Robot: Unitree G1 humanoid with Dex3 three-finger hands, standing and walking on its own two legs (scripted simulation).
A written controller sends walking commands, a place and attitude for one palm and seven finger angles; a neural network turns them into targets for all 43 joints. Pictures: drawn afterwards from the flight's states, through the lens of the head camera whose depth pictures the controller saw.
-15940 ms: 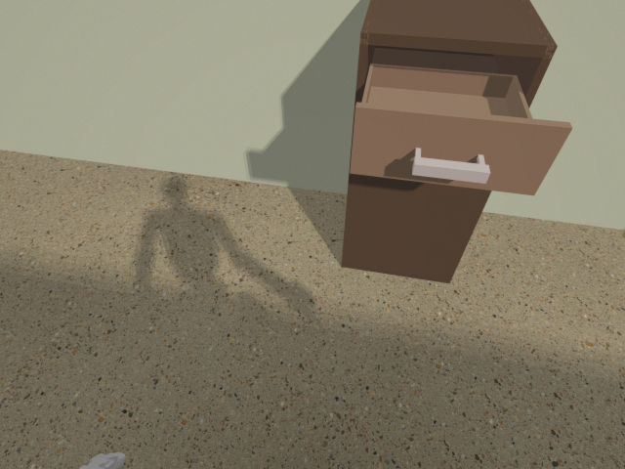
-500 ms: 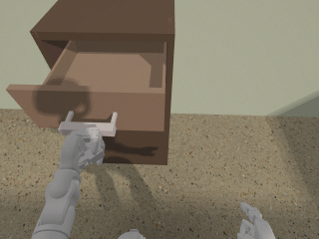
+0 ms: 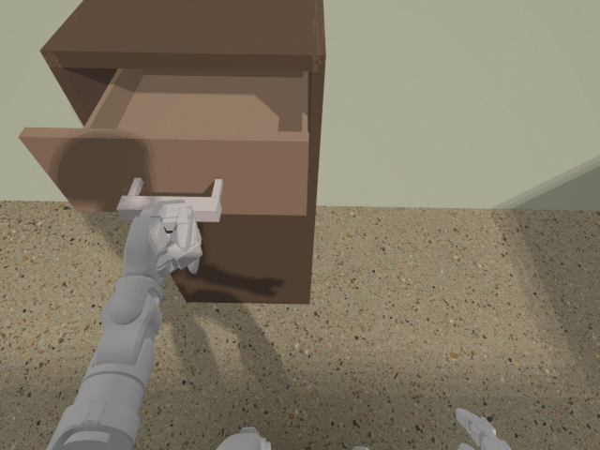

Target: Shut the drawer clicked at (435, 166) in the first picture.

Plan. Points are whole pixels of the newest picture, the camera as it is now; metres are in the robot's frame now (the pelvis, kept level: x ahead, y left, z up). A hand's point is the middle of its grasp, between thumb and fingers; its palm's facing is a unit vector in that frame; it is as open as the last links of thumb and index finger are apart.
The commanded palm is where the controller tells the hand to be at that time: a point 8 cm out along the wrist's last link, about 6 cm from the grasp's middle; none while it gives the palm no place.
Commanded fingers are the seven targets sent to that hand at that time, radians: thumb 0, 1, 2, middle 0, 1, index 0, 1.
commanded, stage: push the drawer shut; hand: left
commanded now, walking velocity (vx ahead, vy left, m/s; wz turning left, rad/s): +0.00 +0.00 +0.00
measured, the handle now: (174, 196) +0.45 +0.19 +0.07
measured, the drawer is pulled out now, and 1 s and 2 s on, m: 0.16 0.04 0.00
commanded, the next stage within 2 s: pull the fist back off the drawer in 1.66 s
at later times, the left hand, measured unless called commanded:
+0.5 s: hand (200, 206) +0.43 +0.15 +0.06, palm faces -0.02 -1.00 -0.03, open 3.0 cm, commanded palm +0.42 +0.21 +0.07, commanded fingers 0.00 0.90 0.90 -1.40 -1.60 -1.40 -1.60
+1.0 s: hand (211, 175) +0.49 +0.15 +0.07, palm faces +0.01 -1.00 -0.02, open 3.2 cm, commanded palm +0.49 +0.20 +0.07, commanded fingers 0.00 0.90 0.90 -1.40 -1.60 -1.40 -1.60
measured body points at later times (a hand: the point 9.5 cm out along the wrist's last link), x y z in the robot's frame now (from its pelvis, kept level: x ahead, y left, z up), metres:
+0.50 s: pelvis +0.00 +0.00 -0.01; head +0.07 +0.00 +0.44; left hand +0.43 +0.21 +0.07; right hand +0.06 -0.26 -0.12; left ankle +0.04 +0.10 -0.70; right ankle -0.01 -0.10 -0.70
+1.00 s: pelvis +0.00 +0.00 -0.02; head +0.09 +0.01 +0.42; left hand +0.49 +0.20 +0.07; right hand +0.01 -0.26 -0.13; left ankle +0.04 +0.10 -0.70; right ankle -0.01 -0.10 -0.70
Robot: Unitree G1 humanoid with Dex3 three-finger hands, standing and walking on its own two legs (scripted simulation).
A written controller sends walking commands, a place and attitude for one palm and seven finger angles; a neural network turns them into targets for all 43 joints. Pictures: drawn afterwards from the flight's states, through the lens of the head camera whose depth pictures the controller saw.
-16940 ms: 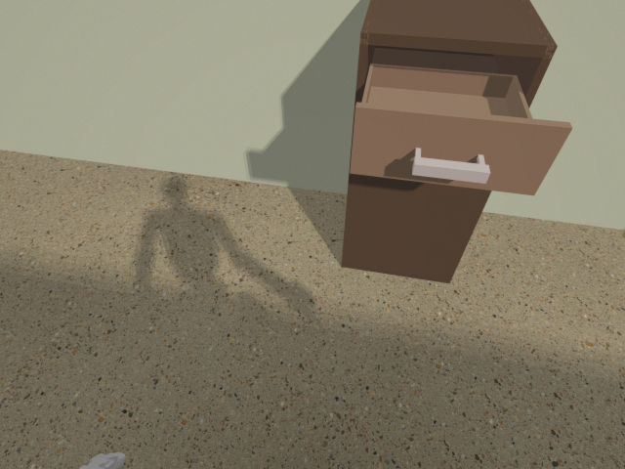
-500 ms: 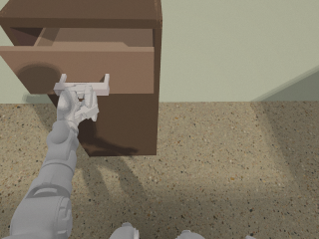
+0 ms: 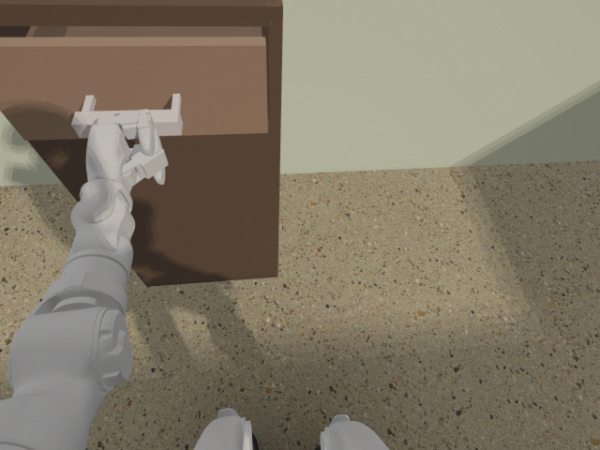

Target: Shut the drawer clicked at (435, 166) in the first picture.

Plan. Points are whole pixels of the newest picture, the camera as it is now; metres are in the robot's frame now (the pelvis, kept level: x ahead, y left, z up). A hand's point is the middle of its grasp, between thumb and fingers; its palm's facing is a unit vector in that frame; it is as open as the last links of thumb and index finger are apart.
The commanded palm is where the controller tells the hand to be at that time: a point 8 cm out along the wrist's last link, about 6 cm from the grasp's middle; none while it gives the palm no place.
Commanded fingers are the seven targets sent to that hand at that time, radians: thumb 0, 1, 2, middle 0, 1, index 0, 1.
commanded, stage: push the drawer shut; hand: left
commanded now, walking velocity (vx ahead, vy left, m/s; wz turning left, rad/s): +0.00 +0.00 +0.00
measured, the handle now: (131, 112) +0.57 +0.21 +0.08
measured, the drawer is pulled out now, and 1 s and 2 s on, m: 0.04 0.00 0.00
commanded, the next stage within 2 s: pull the fist back off the drawer in 0.66 s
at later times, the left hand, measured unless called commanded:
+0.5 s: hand (155, 133) +0.53 +0.17 +0.08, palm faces +0.04 -1.00 -0.03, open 3.0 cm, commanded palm +0.54 +0.20 +0.09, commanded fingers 0.00 0.90 0.90 -1.40 -1.60 -1.40 -1.60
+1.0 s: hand (156, 131) +0.53 +0.17 +0.08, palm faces +0.05 -1.00 -0.04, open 3.2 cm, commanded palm +0.54 +0.20 +0.09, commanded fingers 0.00 0.90 0.90 -1.40 -1.60 -1.40 -1.60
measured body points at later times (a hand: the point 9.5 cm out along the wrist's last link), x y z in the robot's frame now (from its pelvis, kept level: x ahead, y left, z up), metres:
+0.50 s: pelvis +0.00 +0.01 -0.01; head +0.12 +0.03 +0.42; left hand +0.52 +0.22 +0.08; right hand -0.03 -0.26 -0.11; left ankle +0.04 +0.10 -0.68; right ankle -0.01 -0.11 -0.68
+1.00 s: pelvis -0.02 +0.02 -0.02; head +0.11 +0.05 +0.41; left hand +0.52 +0.22 +0.09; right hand -0.05 -0.25 -0.11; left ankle +0.04 +0.10 -0.68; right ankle -0.01 -0.11 -0.68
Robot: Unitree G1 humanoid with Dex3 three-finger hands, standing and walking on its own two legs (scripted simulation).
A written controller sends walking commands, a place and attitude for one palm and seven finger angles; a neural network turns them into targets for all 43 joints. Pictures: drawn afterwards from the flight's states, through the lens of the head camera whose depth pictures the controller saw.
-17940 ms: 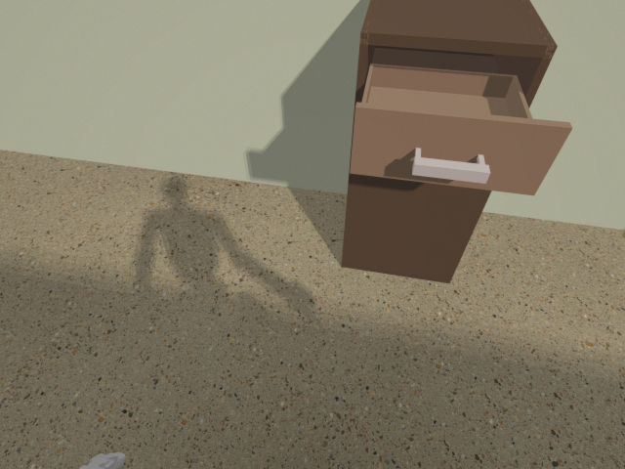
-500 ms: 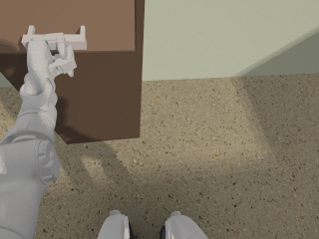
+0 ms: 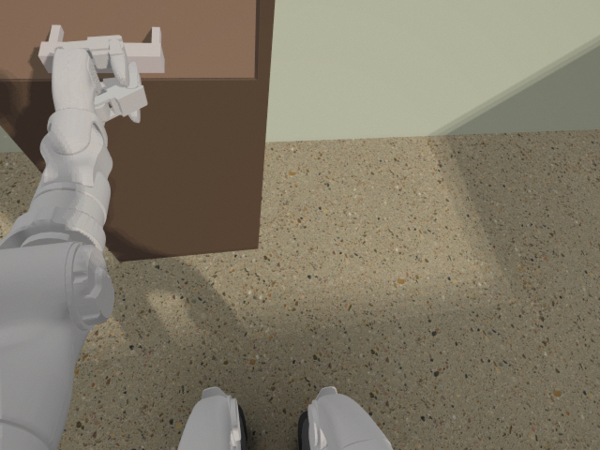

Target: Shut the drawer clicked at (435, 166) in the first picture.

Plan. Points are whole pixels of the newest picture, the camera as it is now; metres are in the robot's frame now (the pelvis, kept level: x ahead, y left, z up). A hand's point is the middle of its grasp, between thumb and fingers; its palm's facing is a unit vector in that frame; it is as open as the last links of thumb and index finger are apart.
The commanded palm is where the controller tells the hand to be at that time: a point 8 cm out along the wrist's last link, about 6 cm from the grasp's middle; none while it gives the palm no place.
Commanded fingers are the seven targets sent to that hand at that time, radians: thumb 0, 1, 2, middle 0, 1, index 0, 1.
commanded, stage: pull the fist back off the drawer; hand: left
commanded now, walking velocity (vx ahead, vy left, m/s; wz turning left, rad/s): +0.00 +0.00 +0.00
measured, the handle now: (106, 45) +0.63 +0.18 +0.10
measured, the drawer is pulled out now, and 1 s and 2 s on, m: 0.00 0.00 0.00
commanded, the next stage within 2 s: draw the hand back to the body in 0.46 s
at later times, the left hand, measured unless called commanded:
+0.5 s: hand (131, 93) +0.55 +0.15 +0.10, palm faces +0.06 -1.00 -0.01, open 3.2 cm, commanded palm +0.52 +0.19 +0.10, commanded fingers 0.00 0.90 0.90 -1.40 -1.60 -1.40 -1.60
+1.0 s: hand (81, 146) +0.42 +0.17 +0.15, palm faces +0.05 -1.00 -0.03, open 3.3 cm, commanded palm +0.39 +0.22 +0.16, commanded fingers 0.00 0.90 0.90 -1.40 -1.60 -1.40 -1.60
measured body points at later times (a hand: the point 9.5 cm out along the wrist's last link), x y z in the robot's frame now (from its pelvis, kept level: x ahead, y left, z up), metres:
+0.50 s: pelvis +0.03 +0.00 +0.01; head +0.14 +0.02 +0.45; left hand +0.54 +0.20 +0.10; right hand +0.01 -0.26 -0.10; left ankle +0.07 +0.08 -0.67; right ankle +0.01 -0.13 -0.67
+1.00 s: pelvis +0.06 -0.02 +0.05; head +0.09 -0.02 +0.50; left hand +0.41 +0.23 +0.16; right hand +0.20 -0.27 -0.06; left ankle +0.07 +0.08 -0.67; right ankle +0.01 -0.13 -0.67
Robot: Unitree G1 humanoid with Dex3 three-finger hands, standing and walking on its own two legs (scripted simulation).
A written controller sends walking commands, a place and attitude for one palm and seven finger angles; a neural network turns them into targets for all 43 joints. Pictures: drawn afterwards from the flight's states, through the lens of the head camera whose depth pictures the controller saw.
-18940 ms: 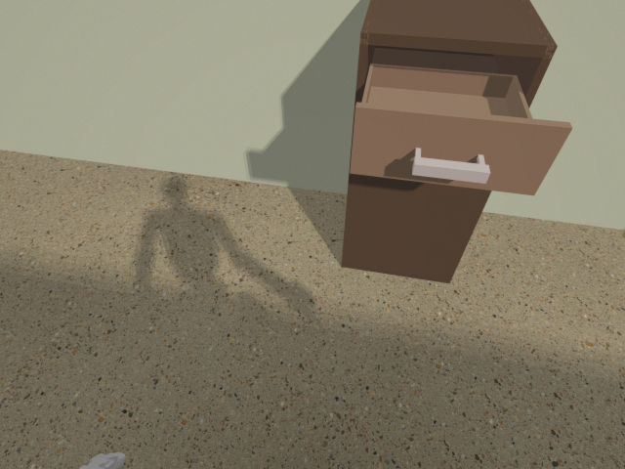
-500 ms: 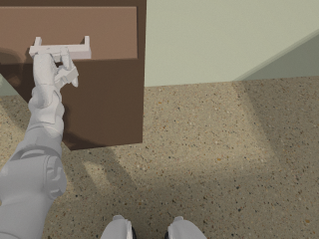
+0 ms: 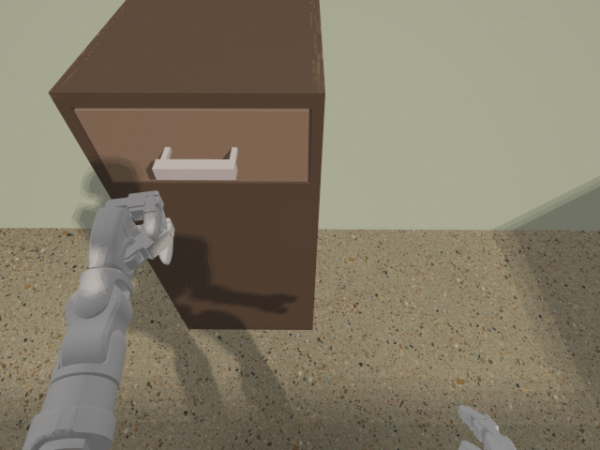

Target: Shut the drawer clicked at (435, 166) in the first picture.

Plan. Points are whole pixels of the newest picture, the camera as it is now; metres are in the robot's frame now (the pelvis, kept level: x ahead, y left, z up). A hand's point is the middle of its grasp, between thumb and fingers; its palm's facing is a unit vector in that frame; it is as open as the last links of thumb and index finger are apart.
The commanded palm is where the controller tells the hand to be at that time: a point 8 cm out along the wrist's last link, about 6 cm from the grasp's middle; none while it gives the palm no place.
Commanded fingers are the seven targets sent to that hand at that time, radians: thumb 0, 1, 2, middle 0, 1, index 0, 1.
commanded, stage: draw the hand back to the body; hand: left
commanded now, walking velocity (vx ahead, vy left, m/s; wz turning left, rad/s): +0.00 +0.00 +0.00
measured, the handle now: (198, 161) +0.57 +0.20 +0.05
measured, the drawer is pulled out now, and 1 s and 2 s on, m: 0.00 0.00 0.00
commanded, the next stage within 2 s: step back with the hand held close in 0.94 s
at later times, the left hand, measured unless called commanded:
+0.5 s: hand (97, 303) +0.24 +0.21 +0.16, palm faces +0.30 -0.90 -0.30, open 3.2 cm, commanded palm +0.19 +0.25 +0.17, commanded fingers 0.00 0.90 0.90 -1.40 -1.60 -1.40 -1.60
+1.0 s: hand (22, 369) +0.17 +0.23 +0.18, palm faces +0.40 -0.84 -0.37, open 3.2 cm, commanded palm +0.12 +0.27 +0.20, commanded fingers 0.00 0.90 0.90 -1.40 -1.60 -1.40 -1.60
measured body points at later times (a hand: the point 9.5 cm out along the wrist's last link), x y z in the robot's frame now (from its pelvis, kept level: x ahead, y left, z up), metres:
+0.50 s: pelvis -0.01 -0.01 +0.03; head -0.02 -0.04 +0.48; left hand +0.22 +0.25 +0.17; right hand +0.18 -0.24 -0.06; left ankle +0.01 +0.09 -0.71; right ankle -0.05 -0.11 -0.71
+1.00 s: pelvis -0.01 -0.01 +0.03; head -0.03 -0.04 +0.48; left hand +0.14 +0.27 +0.20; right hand +0.19 -0.23 -0.05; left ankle +0.01 +0.09 -0.71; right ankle -0.05 -0.11 -0.71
